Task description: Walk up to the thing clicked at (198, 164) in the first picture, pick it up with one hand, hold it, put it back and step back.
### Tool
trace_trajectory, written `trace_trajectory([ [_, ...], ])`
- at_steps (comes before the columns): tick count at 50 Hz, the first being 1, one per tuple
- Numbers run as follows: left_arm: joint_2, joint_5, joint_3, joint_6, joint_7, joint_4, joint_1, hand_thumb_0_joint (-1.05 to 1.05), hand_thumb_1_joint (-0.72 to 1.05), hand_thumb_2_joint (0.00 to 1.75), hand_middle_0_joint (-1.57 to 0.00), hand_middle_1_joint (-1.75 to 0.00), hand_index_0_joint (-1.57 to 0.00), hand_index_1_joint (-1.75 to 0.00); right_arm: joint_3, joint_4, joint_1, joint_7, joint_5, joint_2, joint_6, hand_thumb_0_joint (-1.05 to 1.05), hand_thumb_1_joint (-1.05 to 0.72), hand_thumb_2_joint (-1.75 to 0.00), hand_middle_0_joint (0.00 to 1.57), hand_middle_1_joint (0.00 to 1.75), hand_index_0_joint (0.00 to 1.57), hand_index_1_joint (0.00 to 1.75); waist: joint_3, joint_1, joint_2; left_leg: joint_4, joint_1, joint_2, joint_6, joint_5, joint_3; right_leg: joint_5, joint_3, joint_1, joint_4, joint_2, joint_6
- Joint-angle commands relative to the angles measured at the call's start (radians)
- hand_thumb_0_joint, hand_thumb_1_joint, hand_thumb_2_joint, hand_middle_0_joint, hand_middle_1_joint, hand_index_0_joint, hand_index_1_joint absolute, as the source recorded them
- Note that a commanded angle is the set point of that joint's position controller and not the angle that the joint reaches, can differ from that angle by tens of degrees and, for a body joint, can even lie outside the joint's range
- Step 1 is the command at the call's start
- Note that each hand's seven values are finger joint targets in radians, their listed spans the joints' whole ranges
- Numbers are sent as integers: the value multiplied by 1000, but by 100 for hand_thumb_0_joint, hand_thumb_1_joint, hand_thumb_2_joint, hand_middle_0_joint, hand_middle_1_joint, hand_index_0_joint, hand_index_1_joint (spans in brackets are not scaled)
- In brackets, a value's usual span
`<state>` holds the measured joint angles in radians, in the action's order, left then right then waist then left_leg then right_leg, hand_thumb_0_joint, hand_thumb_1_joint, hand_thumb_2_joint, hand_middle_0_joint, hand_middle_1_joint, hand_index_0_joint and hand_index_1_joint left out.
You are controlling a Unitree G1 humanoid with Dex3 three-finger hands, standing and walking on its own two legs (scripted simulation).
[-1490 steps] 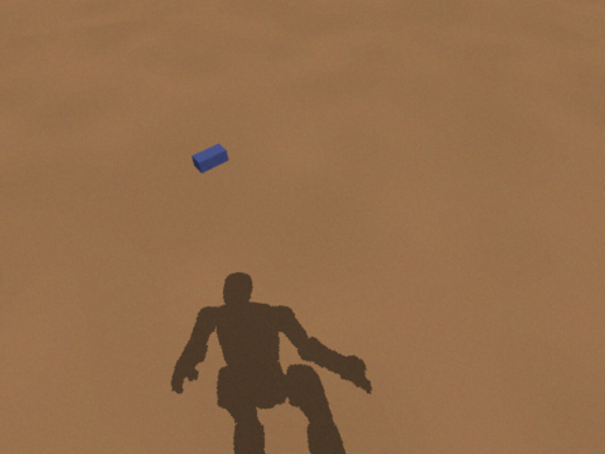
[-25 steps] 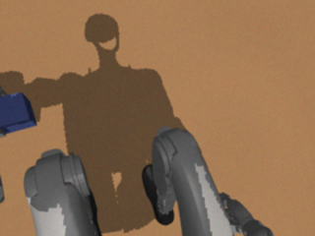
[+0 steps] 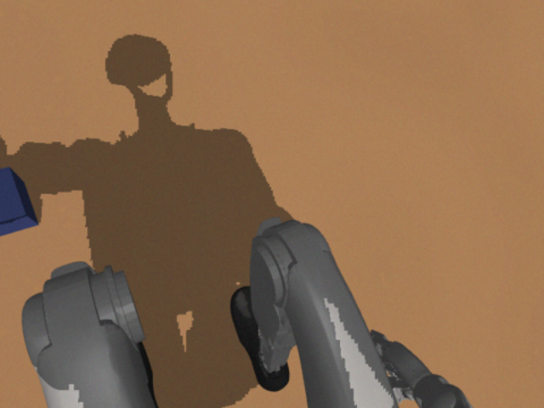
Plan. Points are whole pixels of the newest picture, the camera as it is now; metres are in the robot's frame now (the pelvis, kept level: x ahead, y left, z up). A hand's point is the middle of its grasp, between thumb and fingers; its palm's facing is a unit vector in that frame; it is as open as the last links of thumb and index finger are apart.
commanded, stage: open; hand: left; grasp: from above
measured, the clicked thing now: out of the picture +0.41 +0.35 -0.26
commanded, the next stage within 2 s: withdraw in 0.94 s
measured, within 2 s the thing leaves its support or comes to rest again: neither
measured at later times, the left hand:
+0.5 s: hand out of the picture +0.41 +0.35 -0.22, palm faces -0.43 -0.15 -0.89, open 12.6 cm
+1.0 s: hand out of the picture +0.41 +0.35 -0.22, palm faces -0.43 -0.16 -0.89, open 13.8 cm
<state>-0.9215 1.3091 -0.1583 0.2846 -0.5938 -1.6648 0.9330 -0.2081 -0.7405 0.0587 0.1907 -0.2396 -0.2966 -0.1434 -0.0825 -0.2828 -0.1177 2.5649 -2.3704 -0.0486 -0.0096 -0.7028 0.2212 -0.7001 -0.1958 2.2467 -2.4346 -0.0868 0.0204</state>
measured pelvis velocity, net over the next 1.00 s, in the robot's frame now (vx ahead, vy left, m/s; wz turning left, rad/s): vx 0.00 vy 0.00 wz -0.02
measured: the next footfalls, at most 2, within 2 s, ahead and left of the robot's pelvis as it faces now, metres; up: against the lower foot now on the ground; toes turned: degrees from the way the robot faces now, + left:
none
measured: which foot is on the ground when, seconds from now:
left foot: down 0.00-1.00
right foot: down 0.00-1.00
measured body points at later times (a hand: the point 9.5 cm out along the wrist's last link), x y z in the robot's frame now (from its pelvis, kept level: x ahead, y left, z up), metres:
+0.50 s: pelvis +0.00 +0.00 +0.00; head +0.25 +0.13 +0.35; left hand +0.43 +0.36 -0.17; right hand +0.08 -0.25 -0.07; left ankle +0.07 +0.13 -0.26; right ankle +0.10 -0.11 -0.26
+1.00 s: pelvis +0.00 +0.00 +0.00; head +0.24 +0.13 +0.36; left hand +0.42 +0.36 -0.17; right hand +0.09 -0.25 -0.07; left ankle +0.07 +0.13 -0.26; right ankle +0.10 -0.11 -0.26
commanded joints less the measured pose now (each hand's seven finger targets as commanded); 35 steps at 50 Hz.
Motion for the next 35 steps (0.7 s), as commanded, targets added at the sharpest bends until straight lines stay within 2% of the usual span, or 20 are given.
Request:
trace_trajectory([
  [1, -252, -10, 8, -7, -43, 88, 267, 0, 59, 77, -91, -71, -93, -69, 79, 10, 158, -11, 0, -301, -22, 0, -88, -89, 20, 30, 20, 30, 579, -25, 447, -271, 477, -9, -5, 139, -70, 208, -72, -260, 226, -36, -48],
  [4, -279, -2, 4, -13, -49, 68, 268, 0, 35, 71, -67, -70, -69, -68, 72, 29, 150, -6, -2, -312, -33, 0, -88, -89, 20, 30, 20, 30, 575, -30, 437, -265, 459, -10, -8, 137, -69, 212, -68, -264, 222, -38, -47],
  [5, -241, 0, 36, -15, -45, 85, 273, 0, 27, 69, -59, -69, -61, -67, 70, 24, 151, -4, 2, -298, -35, 0, -88, -89, 20, 30, 20, 30, 581, -23, 448, -262, 472, -11, -7, 149, -77, 223, -60, -272, 231, -41, -47],
  [7, -259, -10, 23, -12, -57, 94, 272, 0, 11, 67, -52, -71, -54, -68, 66, 14, 153, -4, 1, -292, -37, 0, -88, -89, 20, 30, 20, 30, 600, -14, 473, -265, 478, -12, -5, 159, -77, 234, -57, -290, 232, -43, -48],
  [10, -288, -12, 1, -16, -57, 90, 276, 0, -8, 69, -41, -73, -43, -71, 68, 34, 162, 4, -3, -314, -50, 0, -88, -89, 20, 30, 20, 30, 592, -37, 452, -255, 483, -12, -7, 172, -75, 246, -65, -296, 225, -38, -43],
  [11, -261, -13, 22, -17, -53, 89, 275, 0, -13, 68, -38, -72, -40, -70, 64, 27, 166, 8, -5, -306, -51, 0, -88, -89, 20, 30, 20, 30, 595, -35, 457, -255, 485, -14, -7, 177, -74, 252, -61, -303, 228, -41, -43],
  [13, -271, -27, 0, -15, -61, 115, 256, 0, -18, 72, -35, -76, -37, -75, 63, 18, 168, 7, -3, -303, -52, 0, -89, -89, 20, 30, 20, 30, 623, -18, 474, -261, 506, -16, -4, 189, -69, 262, -64, -319, 233, -43, -43],
  [15, -257, -36, 18, -17, -58, 118, 268, 0, -25, 76, -29, -80, -31, -79, 61, 17, 164, 13, -4, -300, -59, 0, -89, -89, 20, 30, 20, 30, 627, -30, 483, -255, 519, -18, -1, 195, -68, 269, -63, -323, 224, -42, -44],
  [20, -284, -45, -12, -20, -49, 143, 266, 0, -32, 84, -23, -87, -24, -86, 68, 29, 156, 17, -3, -316, -61, 0, -88, -89, 20, 30, 20, 30, 636, -21, 508, -280, 538, -17, 7, 200, -56, 265, -80, -298, 218, -36, -46],
  [22, -264, -43, 7, -28, -38, 110, 256, 0, -37, 88, -20, -89, -21, -88, 68, 29, 162, 23, -5, -314, -62, 0, -89, -90, 20, 30, 20, 30, 607, -38, 479, -266, 518, -18, 2, 197, -60, 273, -76, -304, 222, -39, -44],
  [23, -262, -46, 9, -27, -36, 120, 244, 0, -40, 90, -17, -91, -17, -91, 67, 36, 149, 21, 3, -314, -61, 0, -89, -90, 20, 30, 20, 30, 609, -17, 486, -274, 513, -16, 2, 196, -61, 265, -74, -298, 228, -38, -45],
  [24, -246, -50, 23, -29, -31, 107, 243, 0, -40, 89, -16, -93, -18, -92, 61, 26, 162, 24, -2, -305, -62, 0, -89, -90, 20, 30, 20, 30, 592, -31, 491, -271, 506, -14, 1, 186, -65, 260, -70, -300, 226, -39, -47],
  [25, -254, -61, 12, -26, -31, 131, 237, 0, -42, 90, -15, -94, -16, -93, 60, 18, 171, 23, -5, -305, -60, 0, -89, -90, 20, 30, 20, 30, 611, -16, 493, -270, 509, -16, -1, 204, -70, 276, -65, -335, 244, -44, -43],
  [26, -261, -58, 10, -29, -28, 102, 225, 0, -45, 93, -13, -94, -14, -94, 61, 34, 157, 25, 0, -309, -63, 0, -89, -90, 20, 30, 20, 30, 609, -23, 473, -263, 507, -17, -1, 207, -67, 281, -66, -326, 232, -41, -44],
  [27, -245, -59, 34, -28, -20, 104, 237, 0, -44, 92, -12, -97, -13, -95, 57, 22, 173, 27, 1, -303, -61, 0, -89, -90, 20, 30, 20, 30, 591, -25, 463, -256, 476, -15, -7, 191, -73, 269, -59, -325, 240, -46, -43],
  [28, -270, -64, 9, -26, -19, 105, 224, 0, -47, 94, -10, -98, -11, -97, 61, 45, 158, 25, 2, -319, -61, 0, -89, -90, 20, 30, 20, 30, 613, -24, 436, -259, 481, -15, -10, 192, -70, 268, -62, -341, 249, -45, -41],
  [30, -268, -75, 1, -19, -19, 139, 226, 0, -49, 95, -8, -99, -9, -98, 58, 29, 169, 22, 5, -308, -52, 0, -88, -89, 20, 30, 20, 30, 628, -5, 472, -282, 502, -14, -1, 201, -64, 266, -71, -344, 243, -41, -45],
  [33, -254, -56, 22, -21, -10, 92, 209, 0, -52, 99, -7, -101, -7, -100, 57, 50, 158, 24, 2, -317, -51, 0, -89, -90, 20, 30, 20, 30, 616, -36, 426, -258, 490, -16, -9, 212, -65, 290, -66, -352, 242, -47, -41],
  [34, -290, -64, -12, -14, -16, 142, 230, 0, -50, 98, -7, -101, -8, -100, 59, 51, 165, 19, 5, -322, -47, 0, -88, -89, 20, 30, 20, 30, 657, -19, 437, -261, 504, -16, -9, 232, -68, 306, -68, -374, 250, -47, -37],
  [35, -275, -62, -1, -15, -16, 118, 220, 0, -51, 99, -7, -101, -7, -101, 54, 51, 155, 17, 8, -309, -43, 0, -89, -90, 20, 30, 20, 30, 651, -15, 444, -264, 500, -16, -7, 231, -67, 306, -61, -373, 244, -46, -41],
])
